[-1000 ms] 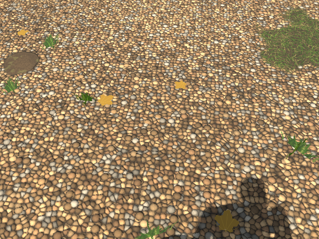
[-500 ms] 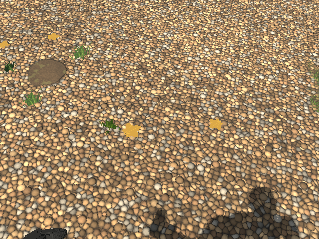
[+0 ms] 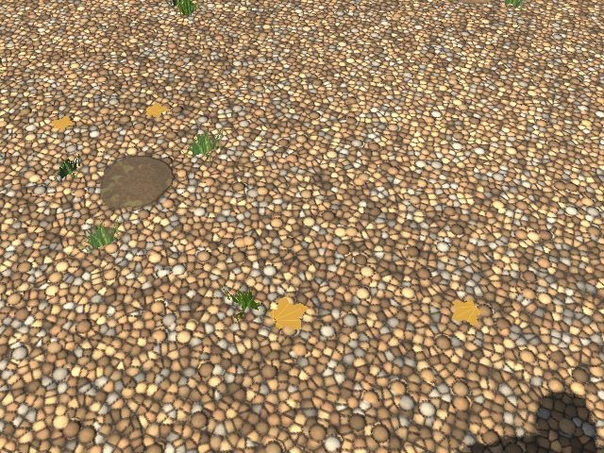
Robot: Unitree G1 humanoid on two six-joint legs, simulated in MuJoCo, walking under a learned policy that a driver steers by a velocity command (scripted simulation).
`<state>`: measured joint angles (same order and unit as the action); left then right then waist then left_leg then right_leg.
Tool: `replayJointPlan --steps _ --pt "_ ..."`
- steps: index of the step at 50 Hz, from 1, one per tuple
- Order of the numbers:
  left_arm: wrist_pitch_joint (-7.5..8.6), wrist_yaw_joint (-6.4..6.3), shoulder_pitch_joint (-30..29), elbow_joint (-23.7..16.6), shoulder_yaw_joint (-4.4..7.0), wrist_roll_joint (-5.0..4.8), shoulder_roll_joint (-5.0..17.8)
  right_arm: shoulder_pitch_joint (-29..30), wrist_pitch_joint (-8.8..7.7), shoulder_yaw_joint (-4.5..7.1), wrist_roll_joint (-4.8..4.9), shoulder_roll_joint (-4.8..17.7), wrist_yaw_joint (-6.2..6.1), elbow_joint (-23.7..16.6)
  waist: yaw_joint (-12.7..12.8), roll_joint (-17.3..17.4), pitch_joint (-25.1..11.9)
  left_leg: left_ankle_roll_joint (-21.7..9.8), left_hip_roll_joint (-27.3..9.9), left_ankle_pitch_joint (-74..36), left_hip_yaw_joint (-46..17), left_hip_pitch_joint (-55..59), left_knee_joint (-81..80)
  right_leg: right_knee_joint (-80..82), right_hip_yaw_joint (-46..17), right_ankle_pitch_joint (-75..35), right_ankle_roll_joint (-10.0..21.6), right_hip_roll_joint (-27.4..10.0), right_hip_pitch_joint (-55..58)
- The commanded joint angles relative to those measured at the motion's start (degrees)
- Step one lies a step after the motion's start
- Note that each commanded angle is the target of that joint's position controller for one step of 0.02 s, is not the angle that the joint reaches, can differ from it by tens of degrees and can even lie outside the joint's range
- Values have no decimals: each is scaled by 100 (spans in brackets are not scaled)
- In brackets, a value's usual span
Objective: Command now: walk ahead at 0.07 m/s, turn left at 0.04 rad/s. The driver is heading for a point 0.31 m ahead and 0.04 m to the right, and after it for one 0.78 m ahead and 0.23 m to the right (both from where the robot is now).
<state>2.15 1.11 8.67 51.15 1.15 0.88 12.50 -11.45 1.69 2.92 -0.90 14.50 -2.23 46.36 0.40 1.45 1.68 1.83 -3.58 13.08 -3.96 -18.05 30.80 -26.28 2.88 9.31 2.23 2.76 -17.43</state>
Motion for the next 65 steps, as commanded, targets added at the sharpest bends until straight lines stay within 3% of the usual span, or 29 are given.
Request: replayJointPlan --steps 1,3,5,11,21,28,29,31,32,34,37,38,40,41,42,43,44,45,47,49,53,56,58,60,61,62,63,64,65 --pt "41 -16 78 -280 104 21 616 -177 -32 242 4 1041 -59 -195 184 229 -161 -463 -329 50 -313 743 -541 808 -591 1742 16 -498 -598" --pt "-4 -83 -94 -239 110 5 674 -145 -125 164 -14 588 -14 -104 41 347 -14 -365 -121 836 -222 31 -784 417 -369 1103 -83 -415 30" --pt "-47 -139 2 -149 102 6 626 -37 -239 134 -12 503 16 -71 89 436 -56 -257 -90 165 -187 72 -737 216 -327 579 -48 -416 185" --pt "-66 -150 -21 47 122 -46 647 -178 -333 133 65 538 20 158 12 90 -389 -290 -25 -1159 -78 532 -345 -40 -329 -515 -52 -471 456" --pt "-193 -241 -7 421 156 -81 714 -96 -279 101 80 471 20 538 13 -119 -355 -326 76 -1516 45 670 -323 -116 -341 -870 -112 -504 670" --pt "-227 -288 9 633 162 -83 721 -41 -244 79 77 425 10 818 14 -101 -236 -311 137 -1266 117 675 -448 -39 -335 -719 -139 -505 693" --pt "-234 -288 131 726 148 -83 655 -163 -233 68 81 370 10 925 8 -80 -349 -324 195 -657 176 730 -513 -21 -254 -143 -133 -434 735" --pt "-247 -291 148 775 182 -148 716 -215 -205 119 150 501 7 1000 -15 10 -33 -518 268 1444 143 432 -575 -180 -115 1782 -17 -246 359" --pt "-218 -297 90 736 185 -166 725 -215 -223 127 170 534 1 985 -41 43 264 -638 175 2334 -37 202 -710 -198 -174 2464 52 -255 38" --pt "-57 -280 16 656 162 -201 635 -390 -357 143 229 605 9 1001 -120 219 679 -896 -161 3041 -585 93 -1015 -440 -249 2708 140 -297 -467" --pt "229 -156 -51 553 121 -253 384 -710 -556 244 252 914 68 1120 -152 955 709 -1451 -1128 3081 -2030 615 -1633 -1423 -10 1660 193 -208 -1010" --pt "279 -110 -43 542 121 -267 390 -656 -599 245 241 881 80 1097 -113 906 713 -1478 -1260 2743 -2104 575 -1618 -1421 -84 1563 296 -284 -940" --pt "312 -44 481 716 148 -285 413 -229 -636 229 245 801 106 953 216 712 544 -1189 -1023 1941 -1365 245 -1197 -782 -104 1447 499 -288 -85" --pt "306 -28 1069 932 205 -284 544 203 -638 198 247 704 113 786 495 387 433 -908 -626 1359 -641 -236 -631 -263 -412 1314 629 -362 699" --pt "323 -20 1673 1128 359 -299 1043 525 -713 115 238 396 112 531 597 -894 334 -408 286 561 573 -998 1041 550 -1971 1453 1042 -993 1436" --pt "356 47 2260 1177 467 -275 1489 677 -840 104 192 372 87 362 827 -1949 190 -136 726 1265 679 -2387 2674 1340 -4196 863 1694 -1991 2597" --pt "412 68 2153 1123 348 -171 1160 763 -940 111 245 457 127 307 661 -1394 209 -247 521 1840 115 -3233 3594 1275 -4465 392 1729 -2231 2987" --pt "457 70 1964 1017 297 -140 941 734 -1020 83 293 417 196 299 509 -989 204 -379 304 1543 -15 -3535 3969 1090 -4034 -28 1601 -2107 3087" --pt "436 49 1779 859 219 -164 733 851 -1101 122 229 518 259 261 350 -401 182 -451 30 839 54 -3679 3616 1098 -3198 -956 1351 -1884 3013" --pt "317 -58 1728 738 154 -180 556 903 -1067 135 179 470 300 200 227 -506 168 -320 -64 334 185 -3054 2712 1363 -2544 -1316 1164 -1614 2474" --pt "195 -284 1626 457 251 -143 918 1774 -973 -17 184 144 333 -170 299 -728 408 -19 417 -946 575 -1487 548 1705 -1706 -847 918 -1025 901" --pt "228 -300 1724 417 339 -239 1029 1823 -895 40 270 446 317 -344 199 -974 407 16 433 -1593 325 -540 -62 1813 -1960 -469 761 -1225 525" --pt "215 -304 1627 372 394 -283 1029 1630 -884 117 284 693 280 -353 15 -965 352 -66 376 -1446 170 -330 -238 1504 -2050 -894 627 -1372 874" --pt "163 -286 1521 243 417 -227 962 788 -904 271 243 977 220 -159 -401 -880 -224 -284 467 -937 261 696 -292 353 -1906 -2247 420 -1108 1048" --pt "132 -260 1365 70 375 -149 839 -101 -914 357 209 1168 188 2 -829 -719 -922 -532 62 -662 -73 1942 -223 -932 -1765 -2030 261 -782 586" --pt "134 -262 1570 -129 279 -33 423 -929 -879 429 120 1533 152 82 -892 317 -1871 -892 -1099 463 -1542 3557 -343 -2728 -1304 -246 61 -152 -578" --pt "213 -248 2265 -292 155 -283 -22 -909 -853 399 21 1648 252 123 -406 2368 -2259 -1557 -2167 1688 -4302 4169 -1558 -4248 -1176 2619 -33 236 -2060" --pt "215 -259 2021 -199 300 -400 671 -446 -880 246 83 982 273 12 -390 1448 -1383 -1378 -1924 2369 -4038 3381 -1796 -4922 -1322 2237 9 -242 -2488" --pt "201 -253 1509 -308 359 -387 879 -53 -877 184 154 721 268 -39 -363 821 -655 -1162 -1742 1898 -2909 2481 -1806 -4884 -1098 1656 68 -494 -2536"
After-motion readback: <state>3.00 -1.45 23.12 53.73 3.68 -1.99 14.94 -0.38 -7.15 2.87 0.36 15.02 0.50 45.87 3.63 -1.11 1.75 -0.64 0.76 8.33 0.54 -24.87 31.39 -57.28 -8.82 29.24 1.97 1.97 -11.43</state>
